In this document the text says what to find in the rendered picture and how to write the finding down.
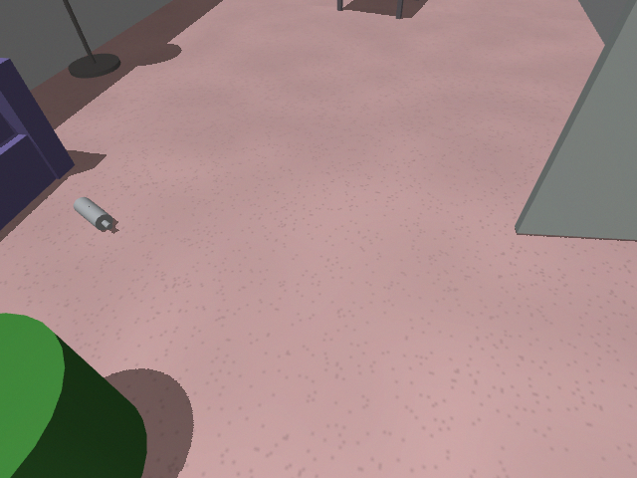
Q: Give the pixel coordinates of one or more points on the bottle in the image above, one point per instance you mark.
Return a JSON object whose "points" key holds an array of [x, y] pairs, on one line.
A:
{"points": [[94, 214]]}

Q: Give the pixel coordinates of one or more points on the armchair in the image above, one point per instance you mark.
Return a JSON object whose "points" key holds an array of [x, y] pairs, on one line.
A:
{"points": [[31, 154]]}

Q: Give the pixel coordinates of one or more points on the floor lamp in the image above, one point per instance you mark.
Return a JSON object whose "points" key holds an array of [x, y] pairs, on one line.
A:
{"points": [[90, 66]]}

